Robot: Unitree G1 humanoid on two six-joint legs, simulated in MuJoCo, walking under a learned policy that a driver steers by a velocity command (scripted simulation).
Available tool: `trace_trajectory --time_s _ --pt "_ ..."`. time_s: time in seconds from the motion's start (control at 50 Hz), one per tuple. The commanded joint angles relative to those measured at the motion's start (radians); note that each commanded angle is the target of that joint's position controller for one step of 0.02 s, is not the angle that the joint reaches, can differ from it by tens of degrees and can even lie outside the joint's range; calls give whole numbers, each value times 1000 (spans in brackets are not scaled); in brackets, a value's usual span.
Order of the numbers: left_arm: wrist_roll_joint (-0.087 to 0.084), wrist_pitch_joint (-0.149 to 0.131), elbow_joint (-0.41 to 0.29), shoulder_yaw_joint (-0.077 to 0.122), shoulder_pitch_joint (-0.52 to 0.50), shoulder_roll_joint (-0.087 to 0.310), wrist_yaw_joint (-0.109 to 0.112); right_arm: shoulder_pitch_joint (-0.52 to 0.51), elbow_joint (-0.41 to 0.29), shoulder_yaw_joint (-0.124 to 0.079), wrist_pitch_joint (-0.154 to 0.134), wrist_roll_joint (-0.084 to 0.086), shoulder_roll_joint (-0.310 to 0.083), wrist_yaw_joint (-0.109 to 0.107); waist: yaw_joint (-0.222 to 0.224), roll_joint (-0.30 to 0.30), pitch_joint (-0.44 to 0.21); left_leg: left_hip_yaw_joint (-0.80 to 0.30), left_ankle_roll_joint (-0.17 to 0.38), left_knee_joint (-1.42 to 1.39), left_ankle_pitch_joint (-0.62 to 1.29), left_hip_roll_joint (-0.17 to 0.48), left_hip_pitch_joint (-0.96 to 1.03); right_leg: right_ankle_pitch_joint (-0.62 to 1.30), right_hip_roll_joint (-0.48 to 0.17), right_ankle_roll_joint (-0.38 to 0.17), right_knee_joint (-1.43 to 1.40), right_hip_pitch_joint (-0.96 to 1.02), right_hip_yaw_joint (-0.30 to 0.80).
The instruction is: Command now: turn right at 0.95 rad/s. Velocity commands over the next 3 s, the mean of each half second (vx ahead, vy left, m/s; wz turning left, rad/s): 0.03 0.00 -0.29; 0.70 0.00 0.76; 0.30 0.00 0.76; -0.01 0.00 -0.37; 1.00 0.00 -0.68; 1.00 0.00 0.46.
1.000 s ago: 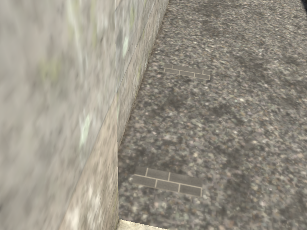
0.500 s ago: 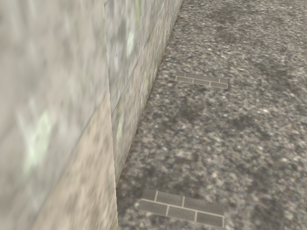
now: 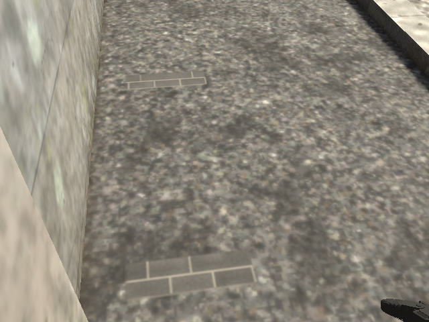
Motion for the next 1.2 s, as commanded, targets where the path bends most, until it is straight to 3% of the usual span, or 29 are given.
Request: trace_trajectory --time_s 0.02,0.08,0.14,0.2,0.22,0.24,0.26,0.28,0.3,0.32,0.34,0.36,0.42,0.5,0.6,0.7,0.72,0.74,0.78,0.84,0.9,0.92,0.98,1.02,1.06,1.12,1.16,1.18,1.2 --pt "-9 -22 -32 -3 171 28 -57 68 -5 -52 -17 12 -84 2 41 86 96 68 76 -361 -113 98 337 -63 -78 -93 -132 -276 67" --pt "36 -23 -47 6 56 22 -74 242 78 -56 -29 22 -71 16 -56 -67 18 113 152 -460 37 158 405 -107 -111 -49 60 -251 -134" --pt "89 -30 -11 -21 182 -22 -74 443 197 -65 -51 20 -107 19 -15 -65 44 223 168 -486 71 205 451 -129 -154 -18 252 -320 -233" --pt "52 -21 -41 -6 97 -15 -135 599 253 -55 -44 11 -207 33 -96 -143 -31 228 212 -266 -235 302 653 -366 -178 52 448 -519 -263" --pt "28 -15 -52 1 41 -43 -158 746 282 -54 -20 -9 -300 46 -168 -77 -51 151 224 -106 -123 397 786 -485 -158 116 726 -701 -323" --pt "18 -20 -84 -26 206 -138 -154 592 302 -65 -3 8 -356 86 7 247 23 -47 341 -127 -683 488 541 -226 -296 116 679 -625 -391" --pt "20 -5 -67 -13 118 -44 -155 629 278 -26 26 23 -242 74 -90 103 74 47 295 -225 -881 406 490 -227 -279 82 652 -657 -403" --pt "-26 16 -58 -5 0 -15 -147 795 289 5 50 -5 -196 50 -192 -20 127 110 240 -272 -1017 380 499 -463 -212 71 800 -755 -440" --pt "-33 30 -20 -19 21 -55 -134 833 275 27 55 -1 -177 45 -188 -57 115 106 195 -291 -1151 373 395 -545 -231 67 866 -639 -476" --pt "8 33 -73 -79 133 -196 -122 586 262 13 44 32 -309 59 -47 195 227 -213 263 -354 -1565 472 60 -291 -343 69 843 -478 -487" --pt "29 21 -42 -76 152 -187 -117 492 254 23 54 59 -283 49 -15 285 298 -88 226 -365 -1481 408 -20 -260 -361 58 746 -456 -478" --pt "2 22 -53 -79 84 -155 -112 578 286 53 69 39 -168 48 -81 256 345 -1 176 -427 -1468 329 -87 -336 -328 12 634 -366 -499" --pt "40 15 -52 -53 25 -96 -70 766 347 92 106 -4 -3 49 -121 125 309 126 199 -355 -801 197 18 -229 -360 -39 640 -319 -568" --pt "61 8 -114 -62 16 -114 -69 661 306 94 113 22 -39 29 -51 105 189 85 208 -383 -1036 180 26 -343 -330 4 581 -185 -659" --pt "99 0 -182 -50 -32 -63 -66 567 231 101 78 48 29 -4 -23 8 56 203 193 -222 -372 64 116 -314 -314 -10 487 -109 -693" --pt "121 -13 -210 -72 -80 -84 -91 511 178 85 114 17 63 -48 -56 -80 -36 246 208 -71 -188 14 325 -99 -298 47 491 -290 -747" --pt "106 -20 -219 -64 -127 -72 -93 488 160 54 114 45 -32 -35 -92 -67 -90 214 275 -23 -121 42 400 -61 -300 61 517 -320 -723" --pt "111 -24 -225 -84 -120 -84 -101 460 143 30 126 34 -119 -24 -86 -74 -69 158 327 -26 -92 91 436 -185 -278 81 564 -396 -764" --pt "106 -30 -246 -107 -209 -147 -98 460 148 33 134 41 -104 -15 -130 112 -22 54 398 -32 15 153 495 -648 -250 98 596 -518 -743" --pt "89 -37 -247 -94 -182 -124 -75 453 146 21 120 63 -153 -6 -106 255 -57 -43 496 3 295 191 563 -709 -250 148 603 -544 -706" --pt "101 -46 -241 -67 -137 -44 -86 292 84 16 110 91 -165 -7 -41 107 -70 35 473 23 252 129 390 -466 -226 131 309 -287 -672" --pt "110 -49 -240 -50 -139 9 -94 212 36 9 112 82 -179 -17 -10 -126 -59 54 453 18 236 103 236 -52 -240 99 334 -161 -634" --pt "142 -32 -234 -63 -129 0 -97 23 -40 34 93 43 -156 -8 4 -221 -33 87 420 65 -503 58 -27 336 -326 4 336 -51 -498" --pt "121 -30 -254 -69 -218 -26 -91 269 24 27 81 45 -179 0 -128 -80 -50 159 387 12 -417 44 166 272 -313 28 558 -133 -578" --pt "115 -10 -235 -73 -159 -81 -82 445 94 45 97 19 -166 -12 -129 323 -10 39 378 -83 -14 86 529 -591 -163 153 886 -445 -747" --pt "78 -67 -288 -86 -195 -82 -71 371 64 29 118 23 -238 -34 -107 326 -79 -190 573 30 182 280 516 -665 -271 189 1055 -583 -577" --pt "56 -108 -303 -61 -154 9 -90 162 -7 25 115 35 -301 -48 -40 247 -166 -349 597 23 -73 361 338 -535 -346 176 1087 -559 -467" --pt "67 -104 -266 -49 -97 23 -87 215 0 -23 127 45 -375 -55 -61 284 -224 -361 622 114 259 319 503 -466 -366 139 1053 -658 -470" --pt "56 -88 -246 -26 -244 68 -72 294 -10 -17 128 -16 -350 -55 -172 119 -193 -442 601 123 498 368 559 -260 -299 152 1134 -745 -456"
Next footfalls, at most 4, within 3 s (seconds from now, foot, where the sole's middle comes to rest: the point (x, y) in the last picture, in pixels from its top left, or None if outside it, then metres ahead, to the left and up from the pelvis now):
0.20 left None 0.17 0.22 -0.94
1.52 right None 0.27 -0.23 -0.94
1.64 left None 0.19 0.02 -0.75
1.96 left None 0.22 -0.04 -0.94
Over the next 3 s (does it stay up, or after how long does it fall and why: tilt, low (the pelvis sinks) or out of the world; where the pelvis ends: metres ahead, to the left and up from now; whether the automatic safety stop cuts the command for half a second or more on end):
stays up -0.04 -0.31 -0.37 its command is cut before an obstacle after 1.2 s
